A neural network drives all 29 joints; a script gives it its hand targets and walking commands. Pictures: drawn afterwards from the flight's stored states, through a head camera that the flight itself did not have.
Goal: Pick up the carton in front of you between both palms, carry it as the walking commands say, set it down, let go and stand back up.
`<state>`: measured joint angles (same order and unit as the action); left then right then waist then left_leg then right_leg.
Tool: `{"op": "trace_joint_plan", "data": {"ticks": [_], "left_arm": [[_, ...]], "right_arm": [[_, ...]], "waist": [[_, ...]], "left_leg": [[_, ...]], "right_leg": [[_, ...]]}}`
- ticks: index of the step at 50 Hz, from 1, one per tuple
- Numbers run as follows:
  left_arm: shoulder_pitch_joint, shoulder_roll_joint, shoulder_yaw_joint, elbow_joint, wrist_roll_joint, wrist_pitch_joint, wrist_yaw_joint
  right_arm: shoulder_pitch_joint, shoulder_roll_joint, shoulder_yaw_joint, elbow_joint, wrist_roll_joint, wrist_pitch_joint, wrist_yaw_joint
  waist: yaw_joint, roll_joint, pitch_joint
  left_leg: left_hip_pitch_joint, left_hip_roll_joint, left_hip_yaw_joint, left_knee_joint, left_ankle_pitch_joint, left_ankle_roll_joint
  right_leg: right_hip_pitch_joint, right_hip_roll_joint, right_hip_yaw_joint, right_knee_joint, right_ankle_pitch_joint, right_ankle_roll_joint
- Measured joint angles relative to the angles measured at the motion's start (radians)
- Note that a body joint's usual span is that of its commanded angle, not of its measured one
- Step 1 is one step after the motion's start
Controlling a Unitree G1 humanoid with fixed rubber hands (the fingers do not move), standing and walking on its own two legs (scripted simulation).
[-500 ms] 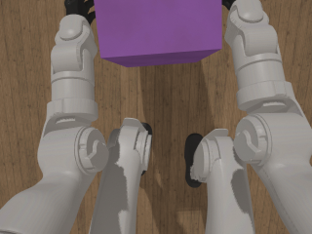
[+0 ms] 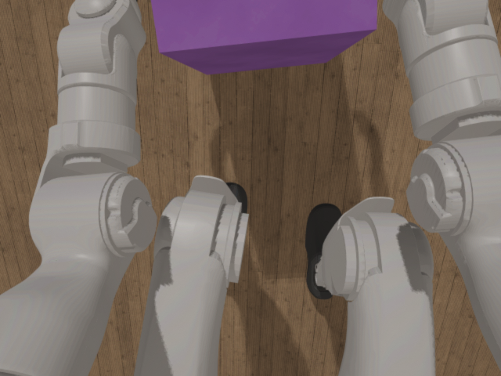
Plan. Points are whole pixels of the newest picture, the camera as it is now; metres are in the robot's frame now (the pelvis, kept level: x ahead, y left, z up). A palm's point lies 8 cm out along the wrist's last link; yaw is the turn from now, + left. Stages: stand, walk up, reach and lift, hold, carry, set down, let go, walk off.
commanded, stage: set down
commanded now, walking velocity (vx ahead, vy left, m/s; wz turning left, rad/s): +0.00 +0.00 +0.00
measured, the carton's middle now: out of the picture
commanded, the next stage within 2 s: none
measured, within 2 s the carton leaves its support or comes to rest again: rests again in 0.06 s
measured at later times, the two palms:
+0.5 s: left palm out of the picture +0.52 +0.23 -0.18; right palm out of the picture +0.58 -0.08 -0.18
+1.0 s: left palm out of the picture +0.52 +0.25 -0.20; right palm out of the picture +0.59 -0.11 -0.20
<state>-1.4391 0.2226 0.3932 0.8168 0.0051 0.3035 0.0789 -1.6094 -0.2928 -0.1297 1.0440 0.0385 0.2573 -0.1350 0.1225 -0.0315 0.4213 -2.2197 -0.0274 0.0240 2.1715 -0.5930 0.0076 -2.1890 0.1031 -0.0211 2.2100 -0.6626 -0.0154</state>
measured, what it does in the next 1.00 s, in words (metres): stands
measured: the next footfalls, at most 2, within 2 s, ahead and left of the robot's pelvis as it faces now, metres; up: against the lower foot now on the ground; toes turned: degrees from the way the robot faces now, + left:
none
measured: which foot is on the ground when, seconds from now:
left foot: down 0.00-1.00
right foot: down 0.00-1.00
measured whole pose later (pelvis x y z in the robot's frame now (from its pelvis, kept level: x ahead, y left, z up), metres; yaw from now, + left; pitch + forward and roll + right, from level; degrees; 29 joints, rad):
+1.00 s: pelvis +0.00 +0.00 -0.02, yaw +1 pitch +33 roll +2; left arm -1.51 0.33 0.41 1.12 -0.02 0.10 0.04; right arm -1.65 -0.40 -0.04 1.17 0.09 0.15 -0.08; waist 0.11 -0.01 0.52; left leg -2.19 -0.02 0.05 2.23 -0.61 0.00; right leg -2.17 0.11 -0.01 2.29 -0.68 -0.01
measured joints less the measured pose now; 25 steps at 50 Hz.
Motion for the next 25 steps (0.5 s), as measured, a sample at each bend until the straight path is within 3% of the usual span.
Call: {"op": "trace_joint_plan", "data": {"ticks": [10, 25], "left_arm": [[-0.034, 0.026, 0.004, 0.064, 0.008, -0.019, -0.049], [-0.057, 0.039, 0.077, 0.105, 0.067, -0.043, -0.145]], "right_arm": [[-0.041, -0.015, -0.002, 0.052, -0.001, -0.006, 0.024], [-0.059, -0.022, -0.063, 0.077, -0.049, -0.023, 0.107]], "waist": [[0.004, -0.01, 0.065], [0.005, -0.004, 0.1]], "left_leg": [[0.02, 0.015, 0.008, 0.027, 0.01, -0.002], [0.033, 0.017, 0.008, 0.054, 0.005, -0.008]], "right_leg": [[0.004, 0.014, 0.004, 0.032, 0.022, -0.002], [0.01, 0.015, -0.001, 0.064, 0.021, -0.011]]}}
